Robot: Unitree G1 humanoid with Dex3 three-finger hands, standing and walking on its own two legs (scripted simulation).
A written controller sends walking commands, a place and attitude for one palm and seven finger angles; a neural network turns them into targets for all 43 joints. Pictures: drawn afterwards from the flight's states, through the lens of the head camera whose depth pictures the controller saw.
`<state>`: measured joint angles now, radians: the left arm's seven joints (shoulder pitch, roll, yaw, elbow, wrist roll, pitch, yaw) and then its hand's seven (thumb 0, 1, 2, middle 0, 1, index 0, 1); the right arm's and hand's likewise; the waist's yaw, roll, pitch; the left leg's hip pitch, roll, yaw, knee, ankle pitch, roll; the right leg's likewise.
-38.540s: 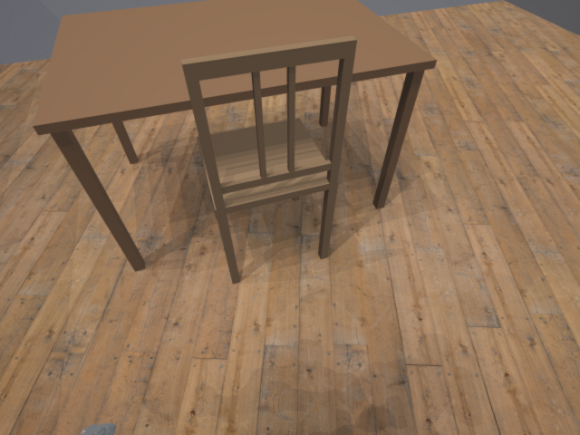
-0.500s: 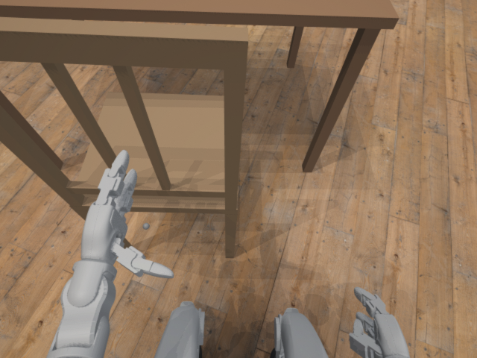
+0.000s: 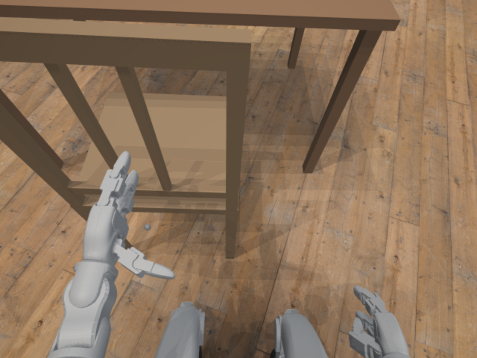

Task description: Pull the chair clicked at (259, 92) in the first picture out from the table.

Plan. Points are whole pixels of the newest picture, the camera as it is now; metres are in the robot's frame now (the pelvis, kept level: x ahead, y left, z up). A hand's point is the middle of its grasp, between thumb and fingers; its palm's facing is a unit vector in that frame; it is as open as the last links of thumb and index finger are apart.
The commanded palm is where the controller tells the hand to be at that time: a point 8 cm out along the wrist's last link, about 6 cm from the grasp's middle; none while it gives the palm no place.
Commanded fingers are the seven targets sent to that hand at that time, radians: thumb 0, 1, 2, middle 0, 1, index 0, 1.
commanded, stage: push the fingers through the gap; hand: left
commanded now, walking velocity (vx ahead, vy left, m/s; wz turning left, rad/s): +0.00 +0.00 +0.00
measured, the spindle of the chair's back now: (100, 139) +0.46 +0.26 +0.05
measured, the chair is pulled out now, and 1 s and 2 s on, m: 0.20 0.20 0.20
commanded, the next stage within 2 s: hook a spindle and tug to test in 1.52 s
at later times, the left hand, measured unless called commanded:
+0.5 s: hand (159, 196) +0.36 +0.14 +0.03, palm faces -0.02 -1.00 -0.04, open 16.9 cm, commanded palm +0.35 +0.19 +0.03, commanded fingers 0.00 -0.50 0.30 -0.06 -0.08 -0.06 -0.08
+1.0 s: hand (165, 170) +0.41 +0.14 +0.03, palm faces +0.00 -1.00 -0.04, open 16.9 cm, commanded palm +0.39 +0.19 +0.03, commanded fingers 0.00 -0.50 0.30 -0.06 -0.08 -0.06 -0.08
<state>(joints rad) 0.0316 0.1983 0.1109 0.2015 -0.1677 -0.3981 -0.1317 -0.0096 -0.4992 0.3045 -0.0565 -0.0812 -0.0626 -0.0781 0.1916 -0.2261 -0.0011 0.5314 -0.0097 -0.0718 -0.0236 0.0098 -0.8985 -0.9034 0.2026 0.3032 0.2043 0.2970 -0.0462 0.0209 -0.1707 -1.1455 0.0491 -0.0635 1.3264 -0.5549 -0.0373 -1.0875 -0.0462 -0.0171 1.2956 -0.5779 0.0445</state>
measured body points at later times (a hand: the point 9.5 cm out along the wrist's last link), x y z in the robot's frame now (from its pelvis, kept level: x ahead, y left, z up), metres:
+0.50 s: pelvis +0.00 +0.00 +0.00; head +0.11 +0.00 +0.44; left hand +0.36 +0.20 +0.04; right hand +0.14 -0.26 -0.11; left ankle +0.04 +0.14 -0.61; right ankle +0.02 -0.15 -0.61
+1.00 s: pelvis +0.00 -0.01 +0.00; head +0.12 +0.00 +0.43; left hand +0.41 +0.20 +0.04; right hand +0.11 -0.27 -0.12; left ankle +0.04 +0.14 -0.61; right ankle +0.02 -0.15 -0.61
